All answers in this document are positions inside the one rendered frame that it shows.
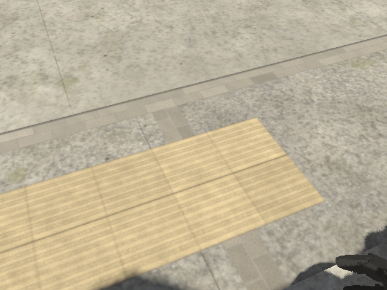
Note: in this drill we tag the right robot hand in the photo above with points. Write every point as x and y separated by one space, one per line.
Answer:
372 265

